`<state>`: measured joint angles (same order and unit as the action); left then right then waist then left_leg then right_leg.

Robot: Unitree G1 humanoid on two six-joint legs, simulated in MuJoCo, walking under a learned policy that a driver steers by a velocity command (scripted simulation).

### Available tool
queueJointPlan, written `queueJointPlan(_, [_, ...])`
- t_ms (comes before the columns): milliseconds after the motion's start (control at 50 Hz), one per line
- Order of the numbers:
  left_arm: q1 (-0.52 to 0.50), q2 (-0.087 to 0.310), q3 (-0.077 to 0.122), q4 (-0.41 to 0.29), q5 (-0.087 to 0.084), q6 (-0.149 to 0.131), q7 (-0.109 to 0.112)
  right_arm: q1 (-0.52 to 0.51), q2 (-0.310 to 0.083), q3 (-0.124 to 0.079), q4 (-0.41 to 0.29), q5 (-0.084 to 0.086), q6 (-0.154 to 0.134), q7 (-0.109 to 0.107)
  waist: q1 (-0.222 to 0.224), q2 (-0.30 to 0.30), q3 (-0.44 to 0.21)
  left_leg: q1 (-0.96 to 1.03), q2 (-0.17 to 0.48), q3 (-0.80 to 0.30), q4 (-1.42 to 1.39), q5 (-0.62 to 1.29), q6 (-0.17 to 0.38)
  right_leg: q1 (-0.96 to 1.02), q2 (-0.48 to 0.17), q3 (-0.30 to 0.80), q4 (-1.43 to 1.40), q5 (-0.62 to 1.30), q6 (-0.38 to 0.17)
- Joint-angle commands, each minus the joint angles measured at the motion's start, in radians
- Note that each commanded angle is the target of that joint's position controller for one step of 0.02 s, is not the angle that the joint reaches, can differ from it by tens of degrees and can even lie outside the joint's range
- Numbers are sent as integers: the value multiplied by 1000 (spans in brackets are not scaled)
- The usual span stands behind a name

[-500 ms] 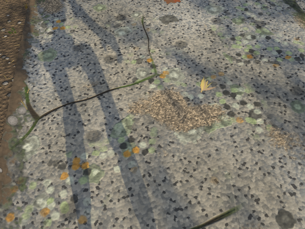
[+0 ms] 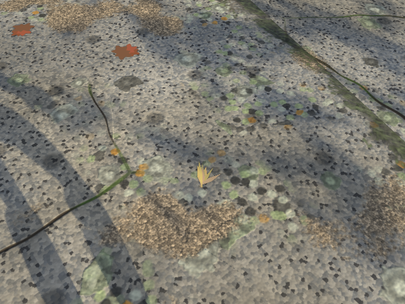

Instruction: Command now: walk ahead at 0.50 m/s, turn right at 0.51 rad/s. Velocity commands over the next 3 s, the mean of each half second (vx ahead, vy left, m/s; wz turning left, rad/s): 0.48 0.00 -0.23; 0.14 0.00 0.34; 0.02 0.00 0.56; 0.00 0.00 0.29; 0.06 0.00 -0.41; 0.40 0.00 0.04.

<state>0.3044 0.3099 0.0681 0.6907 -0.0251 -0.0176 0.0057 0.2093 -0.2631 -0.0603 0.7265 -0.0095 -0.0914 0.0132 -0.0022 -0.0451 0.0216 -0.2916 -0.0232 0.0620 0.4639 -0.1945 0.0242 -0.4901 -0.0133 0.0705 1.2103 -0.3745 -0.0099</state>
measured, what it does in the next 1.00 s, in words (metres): walks ahead: right foot, then left foot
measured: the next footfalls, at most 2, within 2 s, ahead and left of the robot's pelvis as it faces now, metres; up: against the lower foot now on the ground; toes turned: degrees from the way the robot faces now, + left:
right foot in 0.34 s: +0.33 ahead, -0.17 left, +0.00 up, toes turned -7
left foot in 0.80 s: +0.52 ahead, +0.04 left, +0.00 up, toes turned +2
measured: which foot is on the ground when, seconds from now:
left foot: down 0.00-0.34, up 0.36-0.78, down 0.80-1.00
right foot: up 0.00-0.32, down 0.34-0.80, up 0.82-1.00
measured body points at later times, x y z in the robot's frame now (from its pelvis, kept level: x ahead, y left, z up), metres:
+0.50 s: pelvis +0.26 -0.07 +0.00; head +0.29 -0.09 +0.45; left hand +0.42 +0.18 -0.09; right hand +0.33 -0.36 -0.12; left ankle +0.23 +0.09 -0.65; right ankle +0.29 -0.16 -0.74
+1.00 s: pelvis +0.41 -0.05 +0.00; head +0.46 -0.03 +0.45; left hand +0.53 +0.24 -0.12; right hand +0.58 -0.32 -0.09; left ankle +0.48 +0.04 -0.74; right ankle +0.41 -0.20 -0.68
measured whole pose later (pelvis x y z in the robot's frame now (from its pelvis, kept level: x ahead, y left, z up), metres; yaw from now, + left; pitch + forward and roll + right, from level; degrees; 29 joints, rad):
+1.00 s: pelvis +0.41 -0.05 +0.00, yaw +8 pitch +3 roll -2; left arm 0.09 0.30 0.06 0.77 0.00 0.01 0.04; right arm 0.18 -0.30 -0.07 0.66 0.00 0.01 0.00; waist -0.02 -0.01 0.06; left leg -0.42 -0.07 -0.07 0.46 -0.09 0.06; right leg -0.50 0.02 0.06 1.00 -0.45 0.05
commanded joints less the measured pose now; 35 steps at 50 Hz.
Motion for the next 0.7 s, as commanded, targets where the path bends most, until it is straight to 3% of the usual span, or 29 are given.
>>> queueJointPlan(20, [-35, 53, 20, -95, 1, -6, -2, 22, -112, -30, -29, 6, -21, -1, -13, 160, -7, 143, 273, -276, -287, 38, 164, -186, -90, 45, -51, 53, 4])
queueJointPlan(80, [-89, 21, 4, -103, 10, -11, -5, 53, -152, -43, 2, 5, -26, 3, -16, 119, -2, 174, 286, -203, -315, 161, 192, -216, -91, 49, -205, 145, 9])
queueJointPlan(160, [-215, 6, -12, -113, 11, -36, -31, 72, -181, -47, 26, 22, -9, 0, -52, 106, 18, 183, 244, -76, -319, 222, 162, -145, -79, -23, -466, 332, 5])
queueJointPlan(240, [-322, 12, -17, -142, 3, -46, -50, 152, -211, -50, 69, 36, 12, -2, -78, 118, 41, 258, 288, -73, -290, 255, 149, -100, -51, -70, -602, 309, -15])
queueJointPlan(280, [-308, 41, -6, -144, 8, -49, -54, 155, -231, -54, 82, 44, 27, -6, -46, 138, 25, 306, 305, -63, -221, 404, 130, -35, -21, -93, -656, 240, -47])
queueJointPlan(300, [-233, 65, 9, -123, 14, -50, -53, 142, -236, -53, 84, 49, 33, -10, 9, 139, -23, 301, 287, -29, -123, 557, 109, 94, 9, -119, -705, 255, -70])
queueJointPlan(320, [-91, 111, 35, -76, 17, -48, -44, 150, -213, -43, 90, 50, 33, -15, 78, 125, -107, 248, 245, 11, 40, 652, 79, 310, 38, -134, -732, 295, -98])
queueJointPlan(340, [81, 178, 60, -39, 22, -41, -30, 145, -171, -21, 71, 26, 28, -20, 153, 67, -229, 61, 204, 41, 307, 444, 36, 594, -90, 21, -696, 311, -149])
queueJointPlan(360, [123, 289, 76, -29, 28, -38, -22, 239, -48, 19, 28, 6, 9, -14, 84, -198, -344, -327, 31, 31, 678, -242, -34, 887, -356, 520, -778, 161, -314])
queueJointPlan(380, [138, 206, 55, -33, 17, -41, -23, 184, -133, 1, 39, 28, -12, -12, 130, -140, -394, -438, 33, -127, 817, -389, -32, 883, -379, 665, -874, 74, -339])
queueJointPlan(400, [83, 162, 38, -28, 17, -48, -25, 101, -180, -15, 9, 55, -23, -7, 123, -120, -242, -521, 84, -126, 840, -320, -19, 784, -335, 502, -880, 125, -295])
queueJointPlan(420, [19, 129, 26, -28, 18, -50, -25, 52, -171, -10, 2, 48, -26, -9, 93, -73, -158, -497, 118, -108, 796, -242, -16, 653, -291, 373, -887, 306, -268])
queueJointPlan(440, [-44, 99, 17, -32, 26, -52, -28, 39, -165, -13, 6, 26, -22, -12, 55, -39, -104, -446, 139, -104, 738, -198, -27, 531, -257, 279, -897, 500, -252])
queueJointPlan(480, [-100, 66, 9, -32, 37, -59, -29, 90, -139, -13, 26, 19, 6, -10, -11, -41, -94, -308, 154, -111, 673, -166, -45, 388, -223, 169, -930, 723, -244])
queueJointPlan(540, [-138, 87, 17, 1, 40, -75, -18, 102, -87, 0, 38, 18, 43, -14, -45, -25, -73, -245, 137, -103, 538, -81, -77, 289, -216, 30, -976, 845, -245])
queueJointPlan(580, [-151, 90, 17, 20, 45, -74, -7, 59, -68, 10, 31, 14, 50, -12, -34, -33, -62, -195, 126, -98, 391, 58, -73, 258, -179, -68, -983, 826, -214])
queueJointPlan(620, [-130, 101, 19, 42, 49, -69, 2, -6, -73, 11, 13, 17, 48, -3, 0, -37, -63, -168, 105, -85, 281, 187, -62, 282, -174, -109, -987, 803, -196])
queueJointPlan(700, [-111, 133, 30, 79, 28, -41, 17, -77, -114, -5, -40, 14, 54, 18, 21, -28, -57, -206, 93, -81, 193, 144, -32, 397, -228, -108, -915, 757, -180])
Over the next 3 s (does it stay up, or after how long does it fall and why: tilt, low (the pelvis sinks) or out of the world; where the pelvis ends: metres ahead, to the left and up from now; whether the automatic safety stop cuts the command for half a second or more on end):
stays up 0.63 -0.07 -0.01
